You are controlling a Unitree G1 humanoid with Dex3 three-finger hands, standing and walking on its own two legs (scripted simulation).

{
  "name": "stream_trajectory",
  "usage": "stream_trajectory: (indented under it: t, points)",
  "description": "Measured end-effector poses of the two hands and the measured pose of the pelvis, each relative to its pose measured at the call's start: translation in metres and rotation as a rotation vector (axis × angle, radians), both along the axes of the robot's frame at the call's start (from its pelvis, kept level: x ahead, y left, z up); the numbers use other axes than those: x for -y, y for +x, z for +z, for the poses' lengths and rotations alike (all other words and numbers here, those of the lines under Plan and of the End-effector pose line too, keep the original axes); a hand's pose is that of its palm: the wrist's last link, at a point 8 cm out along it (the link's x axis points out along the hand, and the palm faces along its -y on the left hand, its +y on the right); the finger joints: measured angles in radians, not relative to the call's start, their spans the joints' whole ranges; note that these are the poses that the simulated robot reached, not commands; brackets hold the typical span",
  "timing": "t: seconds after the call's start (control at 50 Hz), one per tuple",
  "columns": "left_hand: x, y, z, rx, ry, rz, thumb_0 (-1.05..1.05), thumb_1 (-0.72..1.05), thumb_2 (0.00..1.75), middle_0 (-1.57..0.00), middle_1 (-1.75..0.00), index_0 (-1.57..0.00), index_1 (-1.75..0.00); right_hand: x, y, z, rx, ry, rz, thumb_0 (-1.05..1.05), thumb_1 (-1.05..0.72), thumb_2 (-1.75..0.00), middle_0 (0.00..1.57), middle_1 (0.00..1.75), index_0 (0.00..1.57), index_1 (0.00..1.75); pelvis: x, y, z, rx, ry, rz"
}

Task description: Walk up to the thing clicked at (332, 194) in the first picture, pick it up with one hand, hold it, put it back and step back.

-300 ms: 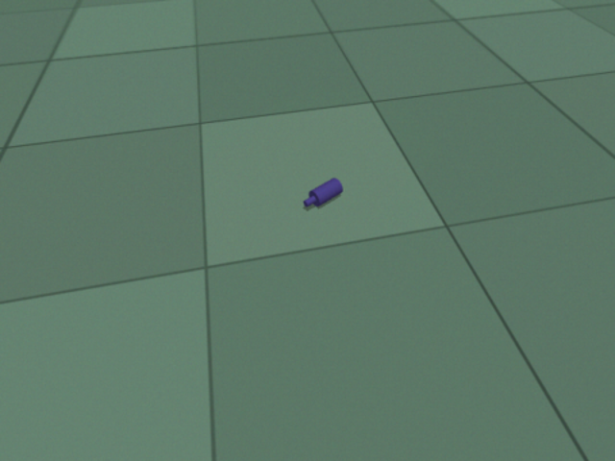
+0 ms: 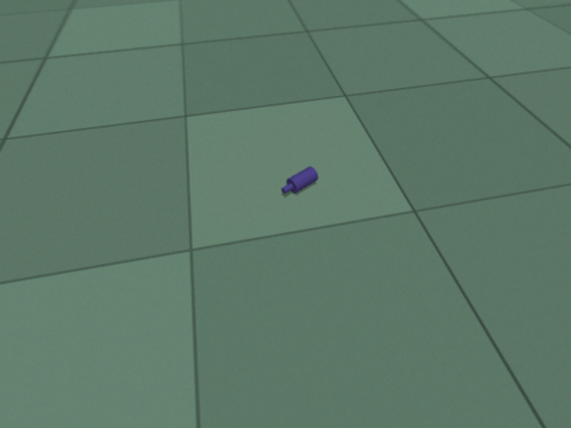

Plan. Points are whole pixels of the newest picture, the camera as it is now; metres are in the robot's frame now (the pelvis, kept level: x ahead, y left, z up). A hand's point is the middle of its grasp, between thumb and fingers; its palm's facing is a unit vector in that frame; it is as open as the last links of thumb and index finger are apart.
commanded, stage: stand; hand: left
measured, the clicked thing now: (298, 182) +1.32 -0.05 -0.74
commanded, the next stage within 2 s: walk up in 0.82 s
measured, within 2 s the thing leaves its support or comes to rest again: neither
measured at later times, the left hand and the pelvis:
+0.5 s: hand out of the picture +0.07 +0.25 -0.16, palm faces -0.02 -0.94 -0.34, open 7.3 cm; pelvis +0.00 +0.00 +0.00, yaw +0 degrees
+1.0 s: hand out of the picture +0.10 +0.28 -0.15, palm faces +0.10 -0.93 -0.35, open 7.3 cm; pelvis +0.02 -0.02 -0.02, yaw +4 degrees
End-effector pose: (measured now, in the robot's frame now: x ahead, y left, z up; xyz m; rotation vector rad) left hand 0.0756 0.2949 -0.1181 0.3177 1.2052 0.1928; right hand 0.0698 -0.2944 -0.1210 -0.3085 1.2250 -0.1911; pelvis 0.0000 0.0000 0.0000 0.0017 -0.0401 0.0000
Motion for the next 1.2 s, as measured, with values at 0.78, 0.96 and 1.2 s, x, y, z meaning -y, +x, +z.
stream_trajectory:
  t: [0.78, 0.96, 1.2]
  points:
    - [-0.001, -0.006, 0.0, -0.02, 0.004, 0.003, 0.01, 0.91, 0.9, -0.2, -0.3, -0.21, -0.3, 0.002, -0.004, 0.0, -0.015, -0.003, -0.005, 0.0, -0.9, -0.9, 0.2, 0.3, 0.21, 0.3, 0.0, 0.001, 0.001, 0.0, 0.0, -0.004]
    - [-0.023, 0.008, 0.002, 0.09, -0.003, 0.074, 0.01, 0.91, 0.9, -0.2, -0.3, -0.21, -0.3, 0.033, -0.004, 0.005, -0.031, -0.064, 0.051, 0.0, -0.9, -0.9, 0.21, 0.3, 0.21, 0.3, 0.013, 0.012, -0.013, -0.038, 0.01, 0.066]
    - [0.006, -0.007, 0.006, 0.07, 0.023, 0.247, 0.01, 0.91, 0.9, -0.2, -0.3, -0.21, -0.3, 0.084, 0.128, 0.027, -0.003, -0.15, 0.234, 0.01, -0.9, -0.9, 0.2, 0.3, 0.21, 0.3, 0.051, 0.085, -0.01, -0.046, -0.001, 0.186]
